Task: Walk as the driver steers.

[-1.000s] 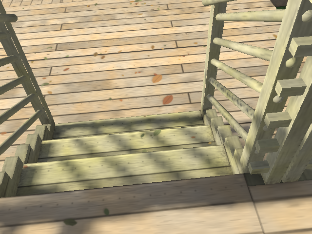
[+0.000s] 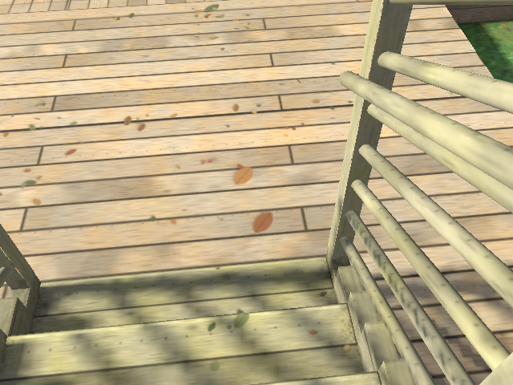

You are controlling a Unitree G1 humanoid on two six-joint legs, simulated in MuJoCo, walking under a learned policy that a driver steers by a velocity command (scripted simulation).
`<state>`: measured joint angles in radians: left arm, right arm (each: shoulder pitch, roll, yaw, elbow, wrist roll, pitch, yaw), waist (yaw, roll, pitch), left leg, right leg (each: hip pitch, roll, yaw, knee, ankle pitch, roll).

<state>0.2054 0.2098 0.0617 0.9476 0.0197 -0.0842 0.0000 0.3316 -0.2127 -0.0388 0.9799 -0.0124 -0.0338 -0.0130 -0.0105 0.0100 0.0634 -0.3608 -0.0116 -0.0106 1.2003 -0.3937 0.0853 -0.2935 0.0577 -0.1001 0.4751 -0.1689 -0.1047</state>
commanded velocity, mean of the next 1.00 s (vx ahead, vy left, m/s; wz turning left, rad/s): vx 0.50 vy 0.00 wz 0.00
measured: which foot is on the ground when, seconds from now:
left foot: up 0.00-0.56, down 0.58-1.00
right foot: down 0.00-0.60, up 0.62-1.00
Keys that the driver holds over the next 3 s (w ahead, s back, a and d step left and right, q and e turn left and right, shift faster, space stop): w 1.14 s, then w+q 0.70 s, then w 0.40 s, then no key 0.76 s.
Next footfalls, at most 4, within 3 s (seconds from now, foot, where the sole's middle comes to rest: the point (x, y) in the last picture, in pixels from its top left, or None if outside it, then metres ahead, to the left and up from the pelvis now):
0.58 left None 0.43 0.21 -0.94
1.16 right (257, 339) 0.74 0.04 -1.11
1.70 left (198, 294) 1.01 0.27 -1.28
2.26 right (213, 228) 1.45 0.24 -1.44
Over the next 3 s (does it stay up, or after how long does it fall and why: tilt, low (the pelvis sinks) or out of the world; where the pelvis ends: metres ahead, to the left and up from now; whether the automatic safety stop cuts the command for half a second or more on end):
stays up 1.47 0.36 -0.67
